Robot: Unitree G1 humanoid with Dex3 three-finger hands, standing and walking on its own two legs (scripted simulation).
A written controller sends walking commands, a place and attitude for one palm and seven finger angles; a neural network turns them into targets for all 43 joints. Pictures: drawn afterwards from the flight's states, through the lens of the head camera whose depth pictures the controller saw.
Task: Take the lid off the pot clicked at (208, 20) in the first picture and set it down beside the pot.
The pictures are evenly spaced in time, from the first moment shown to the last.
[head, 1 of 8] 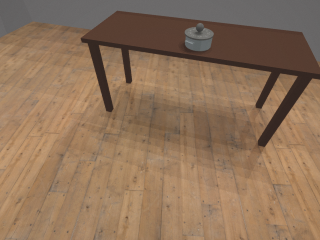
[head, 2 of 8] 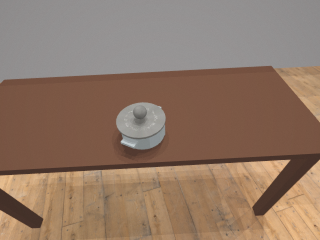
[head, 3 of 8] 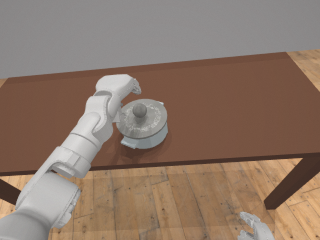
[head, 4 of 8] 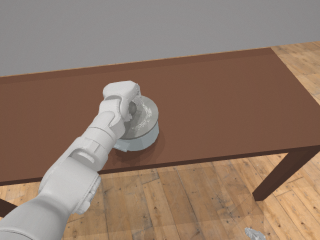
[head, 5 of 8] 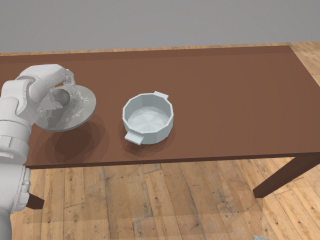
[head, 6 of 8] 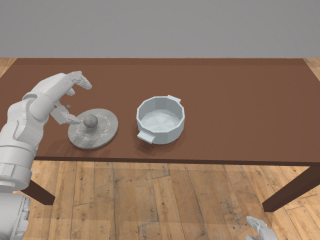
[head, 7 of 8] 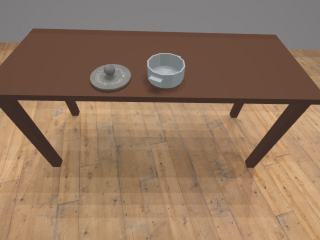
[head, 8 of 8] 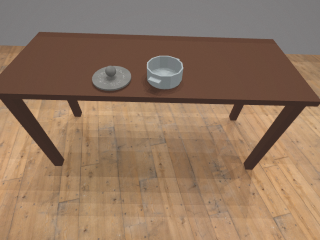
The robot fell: no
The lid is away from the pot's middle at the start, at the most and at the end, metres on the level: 0.00 0.24 0.24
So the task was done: yes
